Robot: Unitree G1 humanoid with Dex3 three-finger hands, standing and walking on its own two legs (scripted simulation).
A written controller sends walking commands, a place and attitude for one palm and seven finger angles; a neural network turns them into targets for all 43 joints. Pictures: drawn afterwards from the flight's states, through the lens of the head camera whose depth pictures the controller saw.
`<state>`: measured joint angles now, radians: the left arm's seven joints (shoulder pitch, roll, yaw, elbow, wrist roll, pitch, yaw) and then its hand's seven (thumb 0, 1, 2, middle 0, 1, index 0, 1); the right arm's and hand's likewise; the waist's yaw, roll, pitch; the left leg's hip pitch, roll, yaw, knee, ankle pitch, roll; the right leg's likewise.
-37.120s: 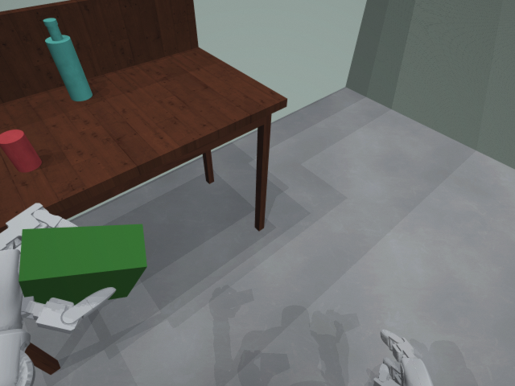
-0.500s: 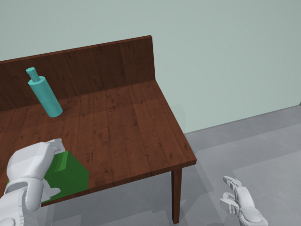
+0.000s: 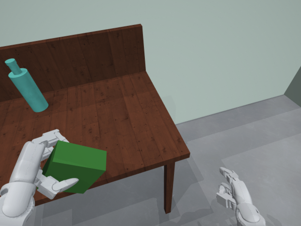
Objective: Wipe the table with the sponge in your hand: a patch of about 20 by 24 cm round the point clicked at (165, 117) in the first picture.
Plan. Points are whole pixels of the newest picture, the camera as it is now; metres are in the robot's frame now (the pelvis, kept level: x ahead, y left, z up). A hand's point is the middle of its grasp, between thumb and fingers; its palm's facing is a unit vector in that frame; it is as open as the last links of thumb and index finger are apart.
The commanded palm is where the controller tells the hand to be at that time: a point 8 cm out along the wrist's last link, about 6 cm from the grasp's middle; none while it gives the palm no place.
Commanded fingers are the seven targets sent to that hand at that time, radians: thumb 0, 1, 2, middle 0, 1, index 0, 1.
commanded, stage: step back with the hand held close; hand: left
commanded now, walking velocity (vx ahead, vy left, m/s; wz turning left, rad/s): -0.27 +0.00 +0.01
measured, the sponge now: (79, 171) +0.21 +0.21 +0.08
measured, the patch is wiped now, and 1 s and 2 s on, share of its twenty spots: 1.00 1.00 1.00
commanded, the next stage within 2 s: stop stepping back and stand still in 1.00 s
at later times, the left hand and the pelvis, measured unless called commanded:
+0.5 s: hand (30, 178) +0.15 +0.27 +0.14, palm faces +0.34 -0.86 -0.38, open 9.4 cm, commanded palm +0.11 +0.31 +0.18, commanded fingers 0.00 0.10 1.30 -1.20 -1.60 -1.20 -1.60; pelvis -0.05 +0.03 -0.02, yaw +0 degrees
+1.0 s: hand out of the picture +0.03 +0.30 +0.15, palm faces +0.43 -0.82 -0.38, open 9.4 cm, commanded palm -0.03 +0.33 +0.18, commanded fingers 0.00 0.10 1.30 -1.20 -1.60 -1.20 -1.60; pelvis -0.18 +0.04 -0.02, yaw +4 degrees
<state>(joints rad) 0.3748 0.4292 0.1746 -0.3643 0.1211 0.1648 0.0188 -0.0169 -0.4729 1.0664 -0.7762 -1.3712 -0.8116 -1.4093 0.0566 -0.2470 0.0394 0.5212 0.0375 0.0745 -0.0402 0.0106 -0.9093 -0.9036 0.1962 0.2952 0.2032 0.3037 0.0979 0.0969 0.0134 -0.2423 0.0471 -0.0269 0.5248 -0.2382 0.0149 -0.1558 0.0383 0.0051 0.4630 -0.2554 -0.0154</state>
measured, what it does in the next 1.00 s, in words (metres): walks backwards: right foot, then left foot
